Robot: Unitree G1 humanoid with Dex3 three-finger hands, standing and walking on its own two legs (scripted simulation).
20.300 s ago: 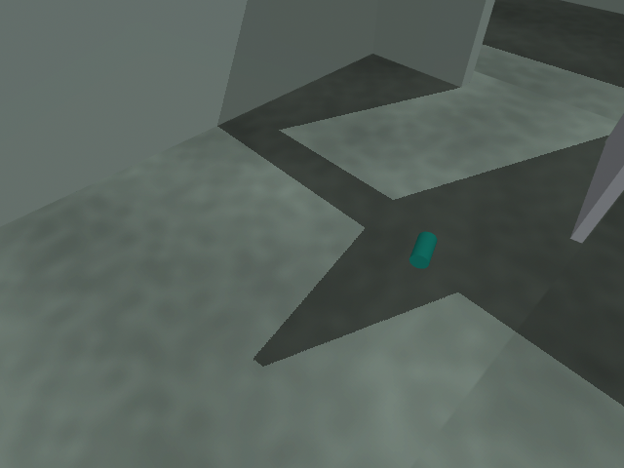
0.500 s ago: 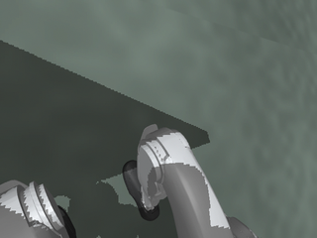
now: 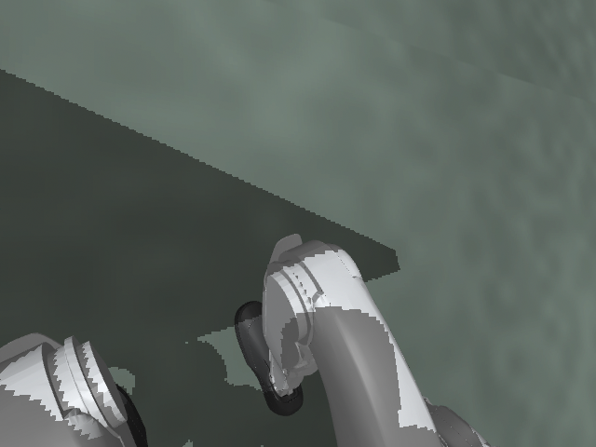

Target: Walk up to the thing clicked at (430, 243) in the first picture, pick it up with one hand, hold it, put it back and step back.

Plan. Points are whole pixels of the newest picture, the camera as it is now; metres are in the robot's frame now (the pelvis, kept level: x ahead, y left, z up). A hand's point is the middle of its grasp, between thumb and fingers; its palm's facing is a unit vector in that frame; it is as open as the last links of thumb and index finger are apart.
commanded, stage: settle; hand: left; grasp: from above
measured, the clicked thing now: out of the picture +0.48 +0.30 -0.27
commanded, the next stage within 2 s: lift in 0.60 s
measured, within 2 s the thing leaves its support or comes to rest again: leaves its support in 0.06 s
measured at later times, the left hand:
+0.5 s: hand out of the picture +0.47 +0.31 -0.15, palm faces -0.48 -0.08 -0.87, open 10.5 cm
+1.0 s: hand out of the picture +0.44 +0.32 -0.09, palm faces -0.49 -0.09 -0.87, open 10.5 cm
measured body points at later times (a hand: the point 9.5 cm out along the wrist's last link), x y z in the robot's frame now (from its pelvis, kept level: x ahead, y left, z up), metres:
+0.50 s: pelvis +0.00 +0.00 +0.02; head +0.24 +0.09 +0.38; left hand +0.49 +0.31 -0.10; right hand +0.07 -0.27 -0.07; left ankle +0.06 +0.12 -0.28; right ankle +0.11 -0.12 -0.28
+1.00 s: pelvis -0.01 +0.00 +0.05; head +0.21 +0.08 +0.43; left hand +0.46 +0.32 -0.04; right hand +0.05 -0.27 -0.05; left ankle +0.06 +0.12 -0.28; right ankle +0.11 -0.12 -0.28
